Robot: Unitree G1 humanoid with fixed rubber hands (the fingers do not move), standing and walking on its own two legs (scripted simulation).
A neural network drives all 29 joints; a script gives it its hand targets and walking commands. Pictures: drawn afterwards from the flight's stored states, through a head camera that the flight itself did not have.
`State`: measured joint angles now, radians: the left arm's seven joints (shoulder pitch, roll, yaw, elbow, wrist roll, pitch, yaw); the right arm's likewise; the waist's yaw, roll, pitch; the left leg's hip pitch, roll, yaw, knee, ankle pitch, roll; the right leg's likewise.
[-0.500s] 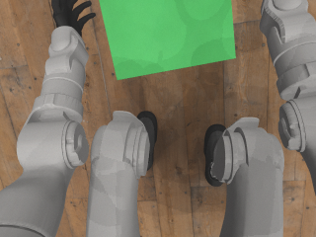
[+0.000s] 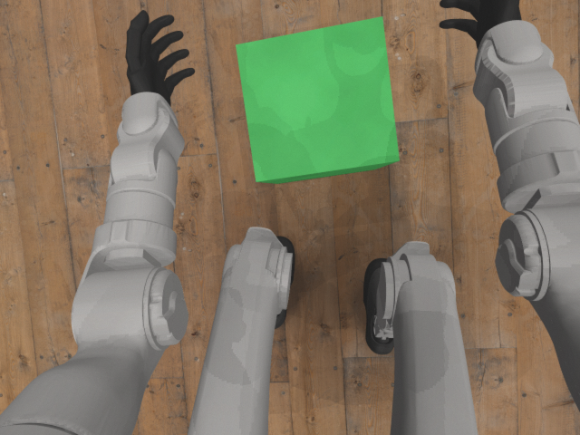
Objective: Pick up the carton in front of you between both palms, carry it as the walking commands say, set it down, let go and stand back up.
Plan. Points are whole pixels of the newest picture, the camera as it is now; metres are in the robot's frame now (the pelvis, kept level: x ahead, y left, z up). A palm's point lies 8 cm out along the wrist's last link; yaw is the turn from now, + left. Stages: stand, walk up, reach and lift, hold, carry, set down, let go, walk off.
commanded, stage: set down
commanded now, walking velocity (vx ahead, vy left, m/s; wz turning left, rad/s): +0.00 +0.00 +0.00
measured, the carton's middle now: (318, 119) +0.50 +0.04 -0.35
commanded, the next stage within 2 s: let go in 0.50 s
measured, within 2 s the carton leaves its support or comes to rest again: neither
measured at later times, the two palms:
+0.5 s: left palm (42, 43) +0.47 +0.24 +0.04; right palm out of the picture +0.56 -0.15 +0.04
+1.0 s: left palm out of the picture +0.37 +0.26 +0.16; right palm out of the picture +0.42 -0.19 +0.15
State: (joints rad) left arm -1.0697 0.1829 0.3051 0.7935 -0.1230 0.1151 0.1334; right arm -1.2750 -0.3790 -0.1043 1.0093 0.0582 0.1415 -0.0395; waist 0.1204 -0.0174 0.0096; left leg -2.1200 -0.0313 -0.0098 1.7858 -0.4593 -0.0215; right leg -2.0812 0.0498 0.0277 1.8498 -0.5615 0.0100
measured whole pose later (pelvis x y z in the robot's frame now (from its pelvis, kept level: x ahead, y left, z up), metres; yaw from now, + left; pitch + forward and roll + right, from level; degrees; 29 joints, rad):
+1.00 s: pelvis +0.09 +0.01 +0.25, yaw -1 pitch +28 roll -1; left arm -0.22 0.21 0.14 0.54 0.00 0.04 -0.10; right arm -0.33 -0.16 -0.16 0.59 -0.07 0.06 -0.05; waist 0.08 0.01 -0.07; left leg -0.99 -0.03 -0.02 0.78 -0.29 0.01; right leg -0.94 0.04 0.07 0.79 -0.34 0.02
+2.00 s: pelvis +0.12 +0.00 +0.30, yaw +0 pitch -2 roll +0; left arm 0.20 0.30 0.05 0.55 0.04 0.08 0.01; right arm 0.21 -0.27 -0.04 0.63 -0.05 0.04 -0.01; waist 0.01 -0.03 0.02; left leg -0.21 -0.02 -0.04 0.53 -0.29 0.00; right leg -0.15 0.02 0.05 0.51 -0.33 0.00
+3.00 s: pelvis +0.12 +0.01 +0.31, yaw -1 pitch -2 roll +0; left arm 0.17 0.37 0.01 0.94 0.02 -0.01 0.02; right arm 0.14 -0.36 -0.02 0.97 -0.02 0.00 -0.01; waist 0.00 -0.02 0.02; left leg -0.14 -0.03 -0.02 0.39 -0.21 0.02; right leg -0.08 0.01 0.07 0.37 -0.25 0.01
